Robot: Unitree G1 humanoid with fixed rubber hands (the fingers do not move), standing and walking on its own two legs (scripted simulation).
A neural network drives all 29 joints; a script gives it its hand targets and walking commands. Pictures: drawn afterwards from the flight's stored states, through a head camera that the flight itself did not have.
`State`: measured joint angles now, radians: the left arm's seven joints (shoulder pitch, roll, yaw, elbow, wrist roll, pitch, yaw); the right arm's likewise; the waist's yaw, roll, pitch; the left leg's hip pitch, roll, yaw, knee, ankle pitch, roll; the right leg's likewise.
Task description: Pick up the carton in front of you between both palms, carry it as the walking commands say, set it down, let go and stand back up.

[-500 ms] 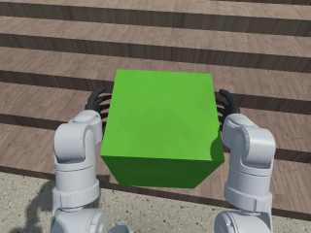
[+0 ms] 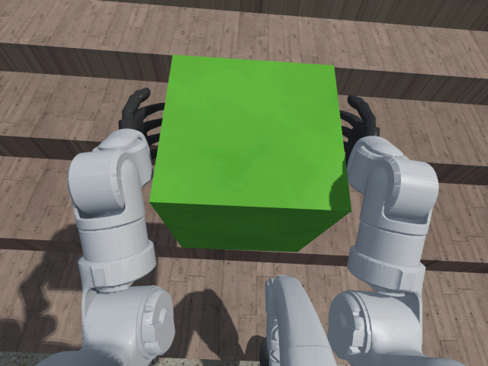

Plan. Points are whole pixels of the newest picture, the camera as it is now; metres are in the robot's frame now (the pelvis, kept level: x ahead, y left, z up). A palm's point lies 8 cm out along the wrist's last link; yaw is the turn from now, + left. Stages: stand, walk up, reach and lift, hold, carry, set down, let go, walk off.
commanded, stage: carry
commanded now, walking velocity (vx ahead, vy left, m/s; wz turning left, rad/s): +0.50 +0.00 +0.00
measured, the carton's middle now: (246, 170) +0.40 -0.03 +0.07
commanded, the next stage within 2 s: none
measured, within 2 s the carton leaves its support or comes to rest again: neither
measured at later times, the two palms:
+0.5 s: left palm out of the picture +0.73 +0.16 +0.33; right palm out of the picture +0.76 -0.14 +0.32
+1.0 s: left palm out of the picture +1.07 +0.10 +0.45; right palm out of the picture +1.03 -0.19 +0.46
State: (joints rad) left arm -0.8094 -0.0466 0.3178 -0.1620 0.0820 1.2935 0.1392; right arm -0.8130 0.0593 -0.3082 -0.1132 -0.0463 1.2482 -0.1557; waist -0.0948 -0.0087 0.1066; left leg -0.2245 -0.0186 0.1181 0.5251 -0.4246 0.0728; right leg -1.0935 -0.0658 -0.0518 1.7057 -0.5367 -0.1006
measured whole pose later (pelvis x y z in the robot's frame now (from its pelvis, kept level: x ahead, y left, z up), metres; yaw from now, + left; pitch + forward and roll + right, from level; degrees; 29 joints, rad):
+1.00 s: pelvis +0.66 -0.01 +0.26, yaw -1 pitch +4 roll +0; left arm -0.95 0.04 0.36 0.16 0.11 1.39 0.10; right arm -0.97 -0.01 -0.27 0.23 -0.05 1.34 -0.16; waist -0.12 -0.02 -0.03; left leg -0.28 0.01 0.11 0.50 -0.29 0.06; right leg -1.13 -0.07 -0.02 1.94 -0.49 -0.12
